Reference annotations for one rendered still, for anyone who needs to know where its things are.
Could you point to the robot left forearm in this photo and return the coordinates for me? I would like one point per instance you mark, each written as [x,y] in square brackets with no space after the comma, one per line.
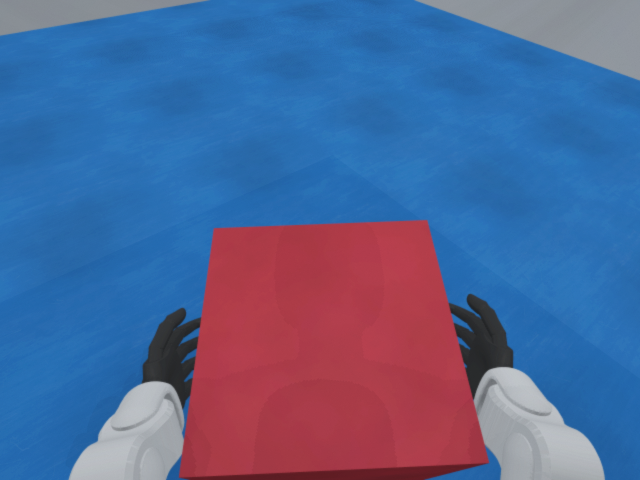
[141,441]

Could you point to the robot left hand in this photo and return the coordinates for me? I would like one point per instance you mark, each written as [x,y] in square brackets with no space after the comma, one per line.
[165,355]

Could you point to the carton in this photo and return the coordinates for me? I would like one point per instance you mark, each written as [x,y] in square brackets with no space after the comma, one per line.
[328,352]

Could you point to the robot right forearm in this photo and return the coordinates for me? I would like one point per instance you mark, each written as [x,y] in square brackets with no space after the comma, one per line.
[527,434]

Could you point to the robot right hand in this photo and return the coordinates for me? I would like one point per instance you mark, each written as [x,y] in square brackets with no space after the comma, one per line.
[488,344]

